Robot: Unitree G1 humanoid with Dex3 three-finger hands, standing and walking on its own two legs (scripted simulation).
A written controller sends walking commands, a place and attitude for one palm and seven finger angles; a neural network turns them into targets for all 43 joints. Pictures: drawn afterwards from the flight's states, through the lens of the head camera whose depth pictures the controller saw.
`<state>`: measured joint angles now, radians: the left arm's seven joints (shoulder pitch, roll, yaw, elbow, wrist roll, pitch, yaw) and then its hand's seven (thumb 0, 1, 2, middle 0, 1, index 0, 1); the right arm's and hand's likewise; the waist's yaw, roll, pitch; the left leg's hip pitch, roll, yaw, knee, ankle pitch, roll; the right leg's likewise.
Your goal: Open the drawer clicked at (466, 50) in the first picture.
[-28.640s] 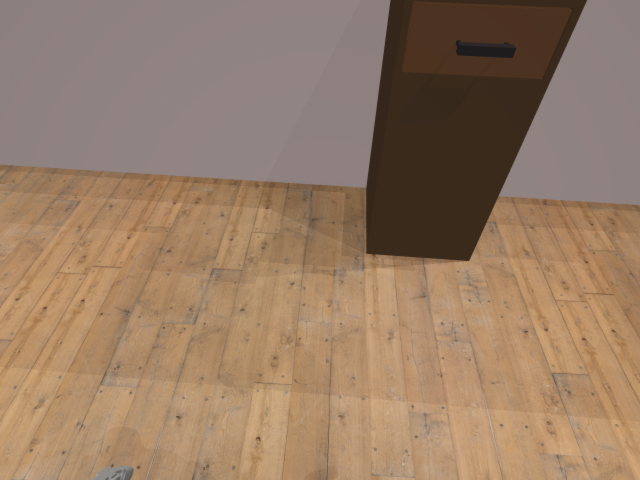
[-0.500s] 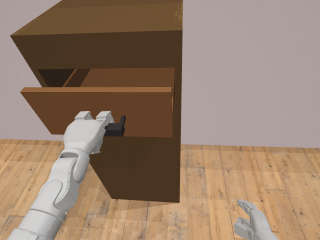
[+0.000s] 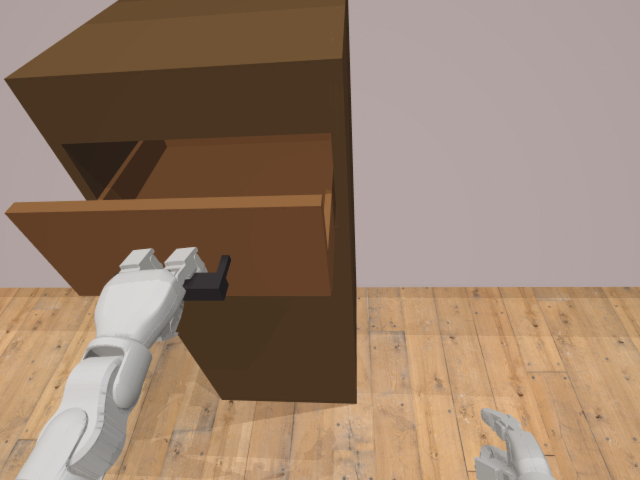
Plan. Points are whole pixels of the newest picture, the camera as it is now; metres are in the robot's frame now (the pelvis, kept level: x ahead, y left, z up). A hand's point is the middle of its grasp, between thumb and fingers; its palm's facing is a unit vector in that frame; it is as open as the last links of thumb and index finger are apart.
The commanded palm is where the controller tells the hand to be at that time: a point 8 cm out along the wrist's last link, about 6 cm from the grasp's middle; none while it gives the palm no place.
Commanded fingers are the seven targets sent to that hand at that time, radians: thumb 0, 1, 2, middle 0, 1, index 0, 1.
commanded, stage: pull the drawer open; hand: left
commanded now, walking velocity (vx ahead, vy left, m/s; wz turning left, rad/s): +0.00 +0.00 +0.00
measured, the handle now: (174, 274) +0.33 +0.22 +0.11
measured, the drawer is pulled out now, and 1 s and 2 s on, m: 0.15 0.25 0.30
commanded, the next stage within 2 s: open the thumb to release the handle in 1.56 s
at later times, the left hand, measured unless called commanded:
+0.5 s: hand (152, 363) +0.22 +0.21 +0.09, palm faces +0.05 -0.12 -0.99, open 6.1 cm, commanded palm +0.18 +0.22 +0.15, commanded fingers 0.00 0.90 0.90 -0.40 -1.35 -0.40 -1.35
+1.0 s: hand (134, 407) +0.17 +0.21 +0.09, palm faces +0.04 -0.14 -0.99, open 6.2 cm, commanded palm +0.12 +0.22 +0.15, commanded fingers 0.00 0.90 0.90 -0.40 -1.35 -0.40 -1.35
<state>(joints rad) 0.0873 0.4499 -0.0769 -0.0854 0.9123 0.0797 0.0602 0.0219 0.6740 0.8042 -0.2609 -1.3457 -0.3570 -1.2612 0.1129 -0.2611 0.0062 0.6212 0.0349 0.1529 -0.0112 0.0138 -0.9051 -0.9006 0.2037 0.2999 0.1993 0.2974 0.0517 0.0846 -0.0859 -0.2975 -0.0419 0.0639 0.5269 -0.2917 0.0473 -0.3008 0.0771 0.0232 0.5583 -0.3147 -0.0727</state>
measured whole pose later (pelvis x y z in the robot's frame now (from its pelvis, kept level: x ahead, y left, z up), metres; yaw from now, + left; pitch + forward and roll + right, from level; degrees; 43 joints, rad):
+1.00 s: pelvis +0.00 +0.00 +0.00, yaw +0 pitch +3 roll +0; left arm 0.56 0.47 -0.04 -0.46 0.89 0.04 0.14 0.03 0.66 0.78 -0.27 -1.35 -0.38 -1.26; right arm 0.10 -0.26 0.03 0.57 0.02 0.13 0.02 0.01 -0.91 -0.90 0.20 0.30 0.20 0.30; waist 0.09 0.10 -0.09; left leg -0.31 -0.03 0.07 0.59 -0.33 0.05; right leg -0.31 0.09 0.02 0.60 -0.33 -0.07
